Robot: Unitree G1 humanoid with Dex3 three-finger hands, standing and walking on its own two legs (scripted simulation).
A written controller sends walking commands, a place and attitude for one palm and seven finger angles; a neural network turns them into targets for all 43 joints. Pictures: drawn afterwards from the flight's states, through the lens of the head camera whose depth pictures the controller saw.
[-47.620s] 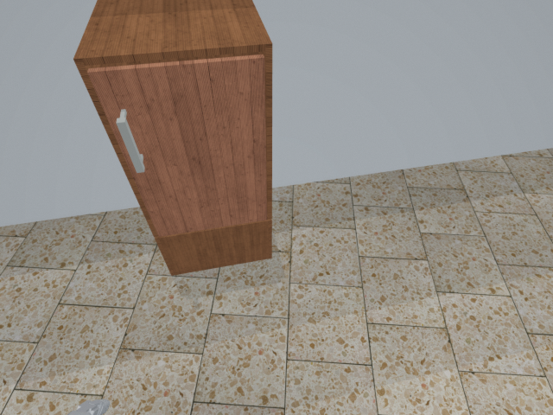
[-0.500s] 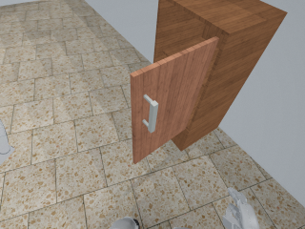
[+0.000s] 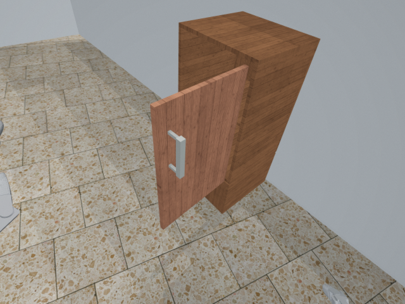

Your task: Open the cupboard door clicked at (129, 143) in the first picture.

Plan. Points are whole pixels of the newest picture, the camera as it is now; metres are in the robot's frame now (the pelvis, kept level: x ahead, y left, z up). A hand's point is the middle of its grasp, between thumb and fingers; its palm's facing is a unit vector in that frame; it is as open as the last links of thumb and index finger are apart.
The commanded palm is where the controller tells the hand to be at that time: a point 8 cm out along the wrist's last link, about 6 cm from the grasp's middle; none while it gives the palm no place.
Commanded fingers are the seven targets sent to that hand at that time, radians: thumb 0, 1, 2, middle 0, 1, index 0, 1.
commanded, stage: stop stepping back and stand still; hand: left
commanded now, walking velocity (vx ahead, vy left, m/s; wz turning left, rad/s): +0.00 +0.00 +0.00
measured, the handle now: (176, 155) +0.53 +0.10 -0.03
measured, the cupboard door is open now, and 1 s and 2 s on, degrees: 94 94 94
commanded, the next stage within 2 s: let the arm hang, fingers relaxed in 0.64 s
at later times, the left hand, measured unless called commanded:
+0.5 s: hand (8, 237) +0.16 +0.27 +0.17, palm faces +0.41 -0.79 -0.46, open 7.4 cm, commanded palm +0.09 +0.30 +0.20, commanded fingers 0.00 0.90 0.90 -0.20 -0.30 -0.20 -0.30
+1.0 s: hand out of the picture +0.05 +0.19 -0.14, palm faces -0.03 -0.97 -0.24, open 7.4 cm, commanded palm none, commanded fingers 0.00 0.90 0.90 -0.20 -0.30 -0.20 -0.30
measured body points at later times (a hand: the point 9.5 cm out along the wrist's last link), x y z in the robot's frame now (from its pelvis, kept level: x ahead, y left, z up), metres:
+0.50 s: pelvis -0.05 +0.00 +0.02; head -0.05 +0.01 +0.47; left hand +0.13 +0.30 +0.20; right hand +0.13 -0.21 -0.06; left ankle +0.06 +0.10 -0.72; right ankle -0.08 -0.10 -0.72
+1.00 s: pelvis -0.06 +0.00 +0.01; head -0.06 +0.00 +0.46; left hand +0.05 +0.24 -0.12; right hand +0.03 -0.28 -0.12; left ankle +0.04 +0.10 -0.72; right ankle -0.08 -0.10 -0.72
